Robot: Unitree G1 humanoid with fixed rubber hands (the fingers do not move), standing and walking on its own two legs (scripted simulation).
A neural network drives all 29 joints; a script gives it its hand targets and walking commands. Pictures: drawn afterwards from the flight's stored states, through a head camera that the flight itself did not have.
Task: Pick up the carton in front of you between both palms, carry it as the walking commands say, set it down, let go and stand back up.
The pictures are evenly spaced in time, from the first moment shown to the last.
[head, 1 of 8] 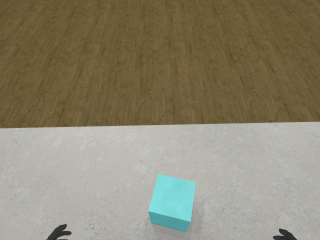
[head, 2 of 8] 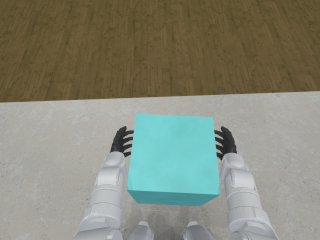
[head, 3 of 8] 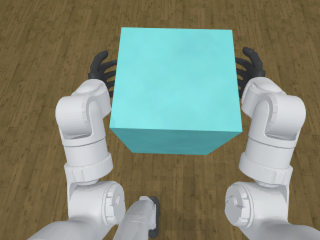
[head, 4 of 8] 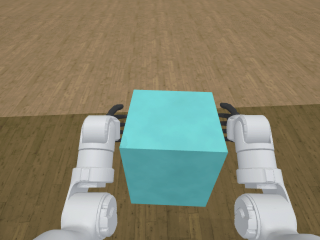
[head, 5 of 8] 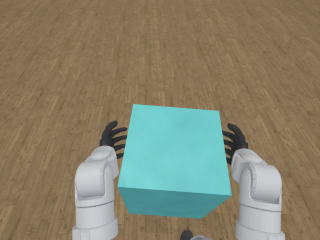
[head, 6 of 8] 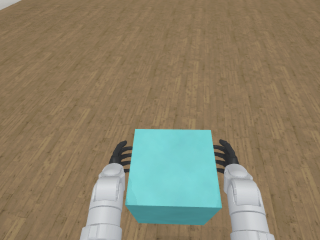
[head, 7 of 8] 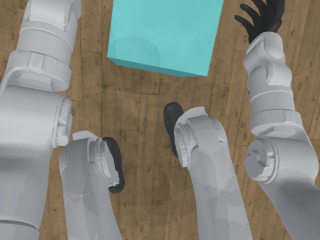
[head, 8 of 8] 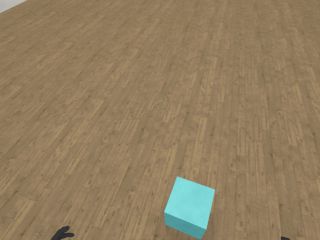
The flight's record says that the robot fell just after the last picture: no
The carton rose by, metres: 1.04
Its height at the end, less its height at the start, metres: +0.31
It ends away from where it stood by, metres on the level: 5.77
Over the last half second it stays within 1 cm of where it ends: yes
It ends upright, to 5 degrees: yes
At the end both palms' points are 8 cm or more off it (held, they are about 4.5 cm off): yes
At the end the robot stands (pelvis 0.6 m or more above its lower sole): yes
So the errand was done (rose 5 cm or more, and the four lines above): yes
